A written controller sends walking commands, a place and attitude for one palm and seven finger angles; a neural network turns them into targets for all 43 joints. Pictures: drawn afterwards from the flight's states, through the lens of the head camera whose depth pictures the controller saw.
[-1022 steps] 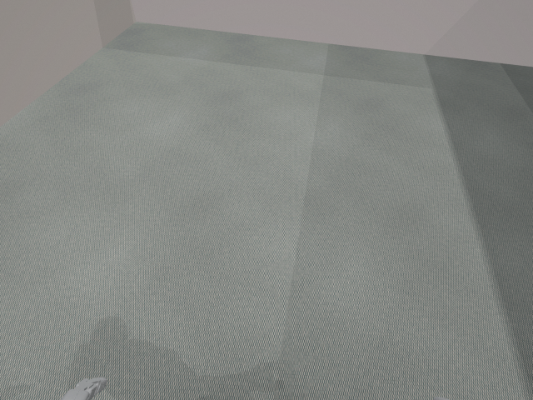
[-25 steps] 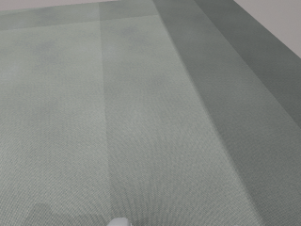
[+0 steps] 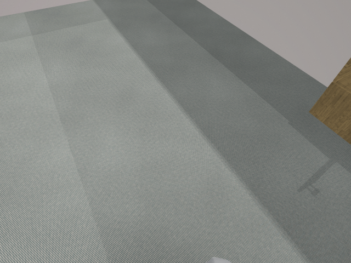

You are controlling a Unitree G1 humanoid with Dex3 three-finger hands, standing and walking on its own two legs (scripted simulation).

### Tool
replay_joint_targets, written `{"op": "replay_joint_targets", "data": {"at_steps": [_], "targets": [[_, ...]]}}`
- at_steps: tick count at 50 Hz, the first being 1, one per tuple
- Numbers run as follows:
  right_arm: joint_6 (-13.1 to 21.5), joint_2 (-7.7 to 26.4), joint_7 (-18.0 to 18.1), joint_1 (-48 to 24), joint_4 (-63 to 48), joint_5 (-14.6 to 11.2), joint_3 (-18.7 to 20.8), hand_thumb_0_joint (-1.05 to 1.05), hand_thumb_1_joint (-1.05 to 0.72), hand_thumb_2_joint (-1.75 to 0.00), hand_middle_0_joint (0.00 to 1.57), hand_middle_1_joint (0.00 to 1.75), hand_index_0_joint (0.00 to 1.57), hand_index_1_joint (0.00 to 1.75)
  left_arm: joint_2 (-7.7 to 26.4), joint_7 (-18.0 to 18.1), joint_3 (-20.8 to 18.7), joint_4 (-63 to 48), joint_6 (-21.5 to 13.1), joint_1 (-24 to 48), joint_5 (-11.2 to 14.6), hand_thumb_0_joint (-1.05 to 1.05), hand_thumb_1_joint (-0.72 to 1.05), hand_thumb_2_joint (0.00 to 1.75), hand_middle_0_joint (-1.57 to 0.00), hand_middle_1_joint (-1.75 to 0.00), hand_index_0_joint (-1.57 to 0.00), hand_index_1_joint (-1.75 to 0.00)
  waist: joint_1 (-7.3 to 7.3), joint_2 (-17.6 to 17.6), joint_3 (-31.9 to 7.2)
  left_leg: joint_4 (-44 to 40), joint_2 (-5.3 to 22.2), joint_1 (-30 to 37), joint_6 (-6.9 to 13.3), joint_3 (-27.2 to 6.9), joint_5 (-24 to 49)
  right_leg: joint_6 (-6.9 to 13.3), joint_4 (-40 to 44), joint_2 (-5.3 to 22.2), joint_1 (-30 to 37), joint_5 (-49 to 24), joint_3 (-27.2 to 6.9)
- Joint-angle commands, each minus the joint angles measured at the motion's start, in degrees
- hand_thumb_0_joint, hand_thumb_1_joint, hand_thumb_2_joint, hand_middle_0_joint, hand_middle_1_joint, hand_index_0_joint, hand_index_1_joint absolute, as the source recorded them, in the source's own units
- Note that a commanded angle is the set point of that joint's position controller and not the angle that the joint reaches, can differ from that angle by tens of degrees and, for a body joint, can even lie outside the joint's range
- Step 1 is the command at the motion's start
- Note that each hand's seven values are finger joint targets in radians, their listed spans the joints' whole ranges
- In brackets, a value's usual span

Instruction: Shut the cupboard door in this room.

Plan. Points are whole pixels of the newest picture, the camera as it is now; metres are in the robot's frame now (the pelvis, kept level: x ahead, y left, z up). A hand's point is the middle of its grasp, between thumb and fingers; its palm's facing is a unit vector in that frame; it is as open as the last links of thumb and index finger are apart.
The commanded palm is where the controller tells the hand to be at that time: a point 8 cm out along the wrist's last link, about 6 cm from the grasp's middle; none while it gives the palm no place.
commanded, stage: turn or walk to find it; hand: left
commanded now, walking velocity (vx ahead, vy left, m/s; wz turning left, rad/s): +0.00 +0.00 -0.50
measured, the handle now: out of the picture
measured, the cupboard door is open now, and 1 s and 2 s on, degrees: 96 96 96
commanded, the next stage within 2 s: none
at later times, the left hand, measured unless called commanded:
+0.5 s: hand out of the picture +0.11 +0.15 -0.17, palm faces -0.18 -0.96 -0.22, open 7.4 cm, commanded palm none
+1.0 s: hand (134, 252) +0.17 +0.12 -0.16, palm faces -0.48 -0.85 -0.24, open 7.4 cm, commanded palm none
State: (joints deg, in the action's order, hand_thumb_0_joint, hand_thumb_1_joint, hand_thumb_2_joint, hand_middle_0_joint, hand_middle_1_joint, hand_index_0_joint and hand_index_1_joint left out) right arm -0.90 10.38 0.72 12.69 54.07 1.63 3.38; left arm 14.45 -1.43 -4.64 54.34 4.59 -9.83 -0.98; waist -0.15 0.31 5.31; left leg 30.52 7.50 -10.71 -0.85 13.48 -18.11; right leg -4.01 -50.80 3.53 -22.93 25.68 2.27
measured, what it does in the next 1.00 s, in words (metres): steps on the spot, turning right: right foot, then left foot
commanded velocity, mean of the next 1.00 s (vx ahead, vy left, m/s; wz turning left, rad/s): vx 0.04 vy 0.00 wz -0.50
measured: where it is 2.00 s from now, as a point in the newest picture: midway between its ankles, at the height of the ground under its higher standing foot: (230, 257)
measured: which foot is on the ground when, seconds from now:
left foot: down 0.00-0.08, up 0.10-0.54, down 0.56-1.00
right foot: up 0.00-0.06, down 0.08-0.58, up 0.60-1.00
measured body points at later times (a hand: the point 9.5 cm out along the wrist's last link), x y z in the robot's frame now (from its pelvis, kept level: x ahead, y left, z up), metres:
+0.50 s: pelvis +0.00 -0.02 +0.00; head +0.04 -0.03 +0.45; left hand +0.12 +0.20 -0.15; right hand +0.03 -0.30 -0.14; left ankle +0.02 +0.11 -0.70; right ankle +0.00 -0.13 -0.74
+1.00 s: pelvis -0.01 -0.02 +0.00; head +0.02 -0.04 +0.44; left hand +0.19 +0.16 -0.14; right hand -0.11 -0.24 -0.16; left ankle +0.02 +0.10 -0.74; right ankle -0.08 -0.12 -0.71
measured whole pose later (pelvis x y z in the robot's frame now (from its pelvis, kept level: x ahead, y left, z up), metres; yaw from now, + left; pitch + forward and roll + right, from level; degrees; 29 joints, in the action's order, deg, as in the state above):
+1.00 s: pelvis -0.01 -0.02 +0.00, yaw -31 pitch +0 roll +0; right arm -0.7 10.9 0.5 15.0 55.3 1.9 3.7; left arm 13.2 -1.8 -4.2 54.3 4.2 -8.6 -1.0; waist 0.9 -0.6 5.0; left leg 31.7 8.4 -10.4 -1.4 16.5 -19.5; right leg -3.0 -46.4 3.3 -21.2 26.1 4.0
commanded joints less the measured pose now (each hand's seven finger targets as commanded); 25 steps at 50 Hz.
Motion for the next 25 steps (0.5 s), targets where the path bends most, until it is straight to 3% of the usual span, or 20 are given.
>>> {"op": "replay_joint_targets", "data": {"at_steps": [1,2,3,4,5,6,7,9,12,16,21,23,25], "targets": [[0.8,13.0,0.5,1.4,-2.4,-0.2,3.4,0.00,-0.90,-0.90,0.20,0.30,0.20,0.30,2.3,0.0,-0.3,-4.7,-2.7,-0.3,0.0,0.00,0.90,0.90,-0.20,-0.30,-0.20,-0.30,0.43,-11.7,-7.2,-1.3,12.5,4.2,5.9,-6.9,27.8,1.8,15.9,-1.8,5.3,-5.8,3.9],[0.7,12.7,0.3,1.1,-2.5,-0.5,3.4,0.00,-0.90,-0.90,0.20,0.30,0.20,0.30,3.9,0.1,-0.7,-3.5,-3.4,-4.0,-0.1,0.00,0.90,0.90,-0.20,-0.30,-0.20,-0.30,-1.58,-8.3,-9.4,5.7,10.5,1.9,2.8,-3.8,24.1,2.3,24.9,-1.5,12.3,-15.2,4.0],[0.4,9.4,0.0,3.0,-3.2,-1.0,2.7,0.00,-0.90,-0.90,0.20,0.30,0.20,0.30,10.1,0.8,-1.5,-2.5,-4.4,-7.6,-0.7,0.00,0.90,0.90,-0.20,-0.30,-0.20,-0.30,-3.07,6.4,-11.6,17.7,6.4,-10.8,-1.1,-1.8,8.1,5.7,30.1,8.1,24.2,-27.2,-8.4],[0.1,5.2,-0.1,-1.8,-6.6,-0.7,1.1,0.00,-0.90,-0.90,0.20,0.30,0.20,0.30,14.9,1.7,-2.5,-1.7,-4.5,-10.0,-0.3,0.00,0.90,0.90,-0.20,-0.30,-0.20,-0.30,-4.84,19.6,-9.8,29.6,-1.2,-24.1,-3.3,-3.9,-19.6,11.3,29.2,19.6,25.7,-49.9,-24.6],[-0.8,6.9,0.7,-3.4,-6.8,-1.1,1.2,0.00,-0.90,-0.90,0.20,0.30,0.20,0.30,13.8,2.3,-2.3,-1.6,-4.1,-10.9,0.4,0.00,0.90,0.90,-0.20,-0.30,-0.20,-0.30,-5.24,14.4,-10.4,34.6,-0.7,-23.0,-2.4,-11.4,-19.0,15.3,28.7,20.4,22.7,-51.6,-21.8],[-1.2,6.5,0.9,-3.1,-6.3,-1.1,1.2,0.00,-0.90,-0.90,0.20,0.30,0.20,0.30,12.2,2.7,-2.5,-2.4,-4.0,-7.5,0.3,0.00,0.90,0.90,-0.20,-0.30,-0.20,-0.30,-3.77,13.4,-8.8,36.6,-0.2,-24.3,-2.3,-13.4,-15.5,15.4,30.2,17.8,20.4,-43.8,-19.9],[-1.2,7.2,0.8,-3.4,-5.5,-0.9,1.3,0.00,-0.90,-0.90,0.20,0.30,0.20,0.30,11.2,2.8,-2.3,-3.2,-3.8,-4.3,0.2,0.00,0.90,0.90,-0.20,-0.30,-0.20,-0.30,-2.94,13.3,-7.5,38.2,-0.3,-25.2,-2.6,-13.9,-12.7,14.9,30.3,15.6,19.1,-38.8,-20.3],[-1.4,8.1,0.4,-1.9,-3.6,-0.4,1.7,0.00,-0.90,-0.90,0.20,0.30,0.20,0.30,8.3,2.6,-1.3,-4.7,-3.7,0.3,0.3,0.00,0.90,0.90,-0.20,-0.30,-0.20,-0.30,-0.82,7.9,-5.5,37.3,0.2,-22.0,-3.3,-13.5,-5.9,12.6,30.6,11.5,14.2,-33.2,-15.1],[-1.4,7.8,0.2,0.3,-2.6,-0.4,1.6,0.00,-0.90,-0.90,0.20,0.30,0.20,0.30,8.5,2.3,-1.0,-5.0,-4.3,0.5,0.2,0.00,0.90,0.90,-0.20,-0.30,-0.20,-0.30,0.03,6.6,-7.4,34.3,-1.3,-20.5,-4.1,-12.8,-2.9,11.9,30.5,9.4,15.3,-33.6,-13.5],[-1.3,7.9,0.4,-2.0,-3.6,-0.4,1.5,0.00,-0.90,-0.90,0.20,0.30,0.20,0.30,8.9,2.1,-1.2,-4.4,-4.2,-0.9,0.0,0.00,0.90,0.90,-0.20,-0.30,-0.20,-0.30,-0.91,6.8,-6.1,30.2,-2.2,-19.8,-4.4,-13.0,-3.2,13.3,31.8,9.4,13.6,-28.6,-17.2],[-0.7,7.6,0.6,-4.5,-5.1,-0.9,1.1,0.00,-0.90,-0.90,0.20,0.30,0.20,0.30,9.7,2.1,-1.6,-4.0,-3.8,-1.7,-0.4,0.00,0.90,0.90,-0.20,-0.30,-0.20,-0.30,-1.67,7.3,-6.8,19.9,-3.7,-16.3,-3.7,-12.8,-6.0,14.9,31.1,9.0,13.9,-28.2,-21.7],[-0.2,7.3,0.8,-3.7,-5.3,-1.2,1.0,0.00,-0.90,-0.90,0.20,0.30,0.20,0.30,10.0,2.2,-1.9,-4.1,-3.7,-0.7,-0.5,0.00,0.90,0.90,-0.20,-0.30,-0.20,-0.30,-1.16,7.9,-7.9,13.7,-4.2,-12.6,-3.2,-12.7,-7.0,15.0,29.4,9.2,13.6,-30.9,-22.9],[0.3,7.2,1.1,-1.0,-4.4,-1.5,0.8,0.00,-0.90,-0.90,0.20,0.30,0.20,0.30,9.9,2.2,-1.9,-4.2,-3.4,0.5,-0.2,0.00,0.90,0.90,-0.20,-0.30,-0.20,-0.30,0.13,7.8,-9.4,4.6,-5.6,-6.6,-2.7,-12.0,-3.0,13.3,26.8,7.4,11.9,-33.7,-23.4]]}}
